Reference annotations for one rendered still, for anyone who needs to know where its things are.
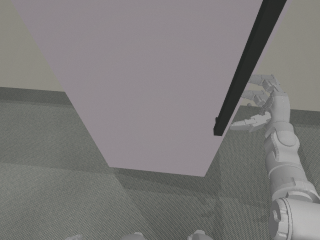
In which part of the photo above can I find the robot right shin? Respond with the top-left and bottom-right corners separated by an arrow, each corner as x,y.
194,230 -> 205,235

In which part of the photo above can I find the fridge door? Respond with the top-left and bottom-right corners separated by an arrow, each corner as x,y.
11,0 -> 293,177

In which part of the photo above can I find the handle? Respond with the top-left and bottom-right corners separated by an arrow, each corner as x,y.
213,0 -> 287,136

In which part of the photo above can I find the robot right forearm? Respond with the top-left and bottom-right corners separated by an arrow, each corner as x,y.
264,121 -> 320,204

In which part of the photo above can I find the right robot hand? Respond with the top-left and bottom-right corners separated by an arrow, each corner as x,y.
229,74 -> 291,133

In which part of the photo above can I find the robot right upper arm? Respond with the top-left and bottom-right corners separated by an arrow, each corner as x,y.
268,197 -> 320,240

